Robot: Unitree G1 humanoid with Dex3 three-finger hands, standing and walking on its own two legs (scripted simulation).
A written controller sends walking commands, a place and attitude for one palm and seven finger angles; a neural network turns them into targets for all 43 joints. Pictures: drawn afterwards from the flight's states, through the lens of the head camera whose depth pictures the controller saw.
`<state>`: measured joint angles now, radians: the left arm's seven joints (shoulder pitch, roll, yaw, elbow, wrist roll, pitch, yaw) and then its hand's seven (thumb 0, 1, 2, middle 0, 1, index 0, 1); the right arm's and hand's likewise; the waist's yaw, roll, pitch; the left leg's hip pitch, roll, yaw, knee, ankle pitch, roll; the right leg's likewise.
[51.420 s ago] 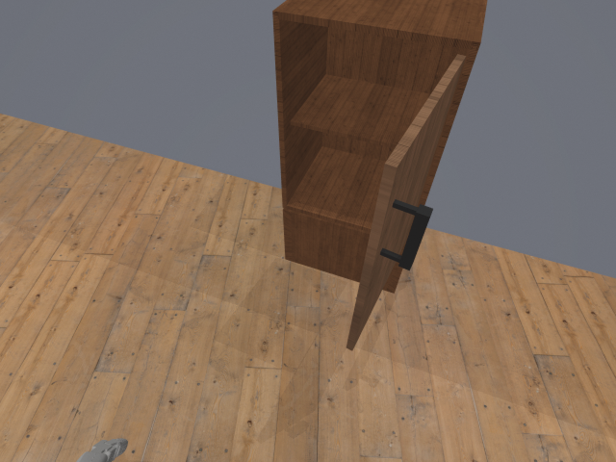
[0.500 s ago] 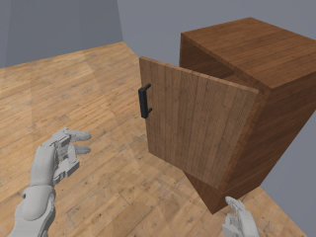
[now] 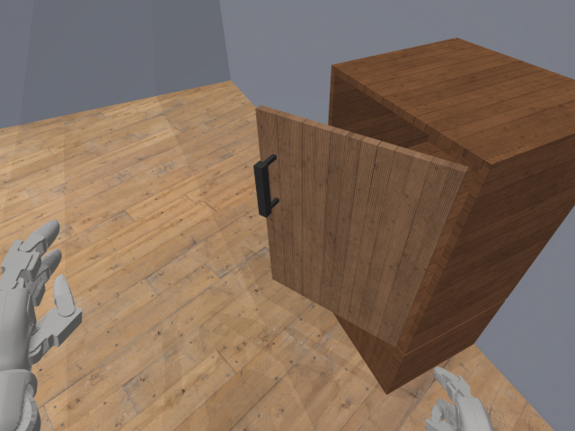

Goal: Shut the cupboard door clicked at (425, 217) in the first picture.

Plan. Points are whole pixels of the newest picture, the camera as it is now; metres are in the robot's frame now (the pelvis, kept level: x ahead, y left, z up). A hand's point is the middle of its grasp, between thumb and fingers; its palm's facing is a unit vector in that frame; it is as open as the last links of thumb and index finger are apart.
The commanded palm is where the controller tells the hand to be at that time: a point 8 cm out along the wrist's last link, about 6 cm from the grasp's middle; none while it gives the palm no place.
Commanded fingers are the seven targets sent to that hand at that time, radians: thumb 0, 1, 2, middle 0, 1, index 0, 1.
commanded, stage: draw the hand back to the body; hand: left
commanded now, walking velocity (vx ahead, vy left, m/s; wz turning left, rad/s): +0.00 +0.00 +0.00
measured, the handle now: (268, 185) +0.63 +0.13 -0.02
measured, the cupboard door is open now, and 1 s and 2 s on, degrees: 30 30 30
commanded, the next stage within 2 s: step back with the hand held close in 0.10 s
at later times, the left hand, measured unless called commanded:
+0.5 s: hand (78, 313) +0.19 +0.26 +0.15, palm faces +0.38 -0.79 -0.48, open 7.4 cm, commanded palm +0.14 +0.30 +0.17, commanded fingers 0.00 0.90 0.90 -0.20 -0.30 -0.20 -0.30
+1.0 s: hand (8, 374) +0.12 +0.28 +0.15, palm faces +0.45 -0.77 -0.46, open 7.4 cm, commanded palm +0.06 +0.31 +0.17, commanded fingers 0.00 0.90 0.90 -0.20 -0.30 -0.20 -0.30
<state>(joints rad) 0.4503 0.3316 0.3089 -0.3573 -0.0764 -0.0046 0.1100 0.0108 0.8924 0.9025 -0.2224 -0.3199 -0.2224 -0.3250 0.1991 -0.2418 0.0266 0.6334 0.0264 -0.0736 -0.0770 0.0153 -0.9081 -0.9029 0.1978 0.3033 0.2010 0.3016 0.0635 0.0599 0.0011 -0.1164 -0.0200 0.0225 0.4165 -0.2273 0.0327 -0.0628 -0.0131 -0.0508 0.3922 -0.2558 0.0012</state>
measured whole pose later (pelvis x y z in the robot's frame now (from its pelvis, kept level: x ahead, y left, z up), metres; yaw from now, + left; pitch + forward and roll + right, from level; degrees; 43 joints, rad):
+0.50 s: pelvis +0.00 +0.00 +0.00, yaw +0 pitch +1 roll +0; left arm 0.56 0.39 0.36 -0.41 -0.09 -0.11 0.11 0.01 0.89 0.90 -0.21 -0.30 -0.21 -0.30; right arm 0.19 -0.26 -0.02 0.60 0.02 0.03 -0.09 0.01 -0.91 -0.90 0.20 0.30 0.20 0.30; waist 0.01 0.08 -0.03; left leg -0.26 -0.02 0.02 0.48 -0.24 0.03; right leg -0.20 -0.01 -0.06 0.46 -0.27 0.00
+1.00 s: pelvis -0.08 +0.01 -0.02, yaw +2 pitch +0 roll -2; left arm 0.53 0.44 0.43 -0.48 -0.04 -0.20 0.15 0.01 0.89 0.90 -0.21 -0.30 -0.21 -0.30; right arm 0.22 -0.23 0.01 0.56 0.01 -0.02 -0.10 0.01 -0.91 -0.90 0.20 0.30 0.20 0.30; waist 0.00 0.00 -0.01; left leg -0.43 -0.01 -0.01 0.61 -0.20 0.05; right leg -0.35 0.03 -0.03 0.56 -0.22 0.01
